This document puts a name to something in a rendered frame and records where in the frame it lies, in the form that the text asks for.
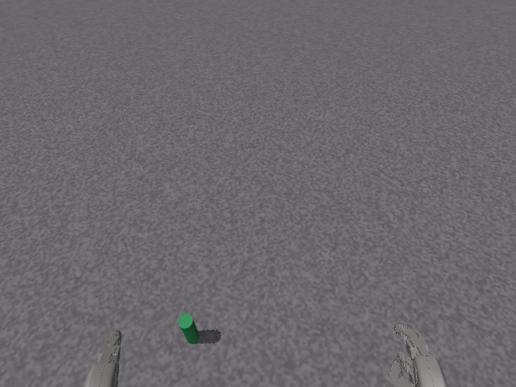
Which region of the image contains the right robot hand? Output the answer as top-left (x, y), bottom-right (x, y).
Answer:
top-left (385, 322), bottom-right (448, 387)

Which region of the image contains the left robot hand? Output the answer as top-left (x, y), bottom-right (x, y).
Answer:
top-left (84, 330), bottom-right (122, 387)

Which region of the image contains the can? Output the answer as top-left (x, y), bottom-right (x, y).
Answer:
top-left (178, 314), bottom-right (200, 344)

